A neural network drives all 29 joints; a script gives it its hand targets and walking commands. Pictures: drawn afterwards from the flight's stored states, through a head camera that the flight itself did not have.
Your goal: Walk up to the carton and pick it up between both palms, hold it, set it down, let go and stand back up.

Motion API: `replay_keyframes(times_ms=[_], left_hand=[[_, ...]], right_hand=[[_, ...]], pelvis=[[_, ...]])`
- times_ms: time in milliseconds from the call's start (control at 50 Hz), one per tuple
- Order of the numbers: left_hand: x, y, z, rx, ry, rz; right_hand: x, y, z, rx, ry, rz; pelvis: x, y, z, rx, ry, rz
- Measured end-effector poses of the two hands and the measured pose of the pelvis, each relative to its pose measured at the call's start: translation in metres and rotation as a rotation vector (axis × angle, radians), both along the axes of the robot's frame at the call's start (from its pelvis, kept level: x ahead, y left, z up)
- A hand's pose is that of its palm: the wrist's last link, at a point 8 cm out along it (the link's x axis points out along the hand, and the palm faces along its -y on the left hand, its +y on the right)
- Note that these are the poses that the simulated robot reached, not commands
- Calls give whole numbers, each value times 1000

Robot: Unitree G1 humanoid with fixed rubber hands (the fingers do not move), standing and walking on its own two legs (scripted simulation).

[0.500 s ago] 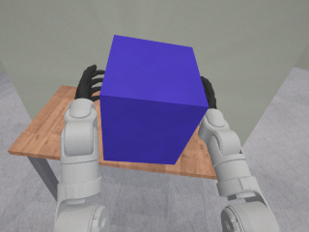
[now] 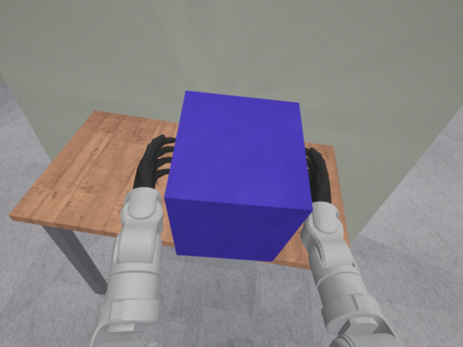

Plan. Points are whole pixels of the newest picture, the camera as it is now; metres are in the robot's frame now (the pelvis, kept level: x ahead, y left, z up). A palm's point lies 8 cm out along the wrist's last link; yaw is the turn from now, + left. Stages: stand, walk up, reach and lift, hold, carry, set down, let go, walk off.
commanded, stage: set down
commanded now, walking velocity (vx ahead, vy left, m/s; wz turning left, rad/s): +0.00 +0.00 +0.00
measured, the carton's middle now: (233, 184) +0.39 +0.00 +0.07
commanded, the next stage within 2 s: none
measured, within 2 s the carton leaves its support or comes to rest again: neither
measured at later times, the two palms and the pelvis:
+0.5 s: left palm (143, 182) +0.36 +0.16 +0.10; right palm (306, 196) +0.35 -0.13 +0.08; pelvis +0.00 +0.01 +0.00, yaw +2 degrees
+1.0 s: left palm (140, 179) +0.37 +0.17 +0.09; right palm (299, 183) +0.38 -0.12 +0.08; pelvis +0.00 +0.00 +0.00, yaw +3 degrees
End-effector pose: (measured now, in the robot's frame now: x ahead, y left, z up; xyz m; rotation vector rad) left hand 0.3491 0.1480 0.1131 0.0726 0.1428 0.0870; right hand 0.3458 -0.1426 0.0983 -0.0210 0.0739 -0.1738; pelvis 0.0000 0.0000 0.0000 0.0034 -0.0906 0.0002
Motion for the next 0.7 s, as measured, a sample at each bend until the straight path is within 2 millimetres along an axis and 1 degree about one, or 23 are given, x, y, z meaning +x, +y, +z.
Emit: replay_keyframes(times_ms=[80,140,200,260,380,440,520,620,700], left_hand=[[8,-1,12,-12,-52,-2],[12,2,22,-17,-75,2],[13,8,24,-21,-68,13],[11,15,18,-24,-43,23],[2,21,-4,-15,8,35],[2,18,-9,-8,14,30],[10,8,-8,-4,16,9],[22,-3,1,-1,8,-14],[28,-7,8,0,2,-14]], right_hand=[[8,-1,11,1,-46,-3],[13,2,20,1,-64,2],[17,8,21,5,-52,12],[16,14,16,7,-24,22],[11,21,-6,16,31,31],[9,18,-13,14,45,24],[9,10,-19,6,61,11],[14,-1,-14,-10,61,-10],[20,-4,-7,-24,60,-9]], pelvis=[[9,-2,0,0,8,2],[12,-3,0,1,-9,8],[13,-3,0,5,-34,13],[12,-2,-1,6,-49,20],[7,2,0,3,-25,31],[5,5,0,-1,5,33],[0,8,1,-4,34,28],[-2,9,1,-4,65,14],[-2,6,1,-3,63,8]])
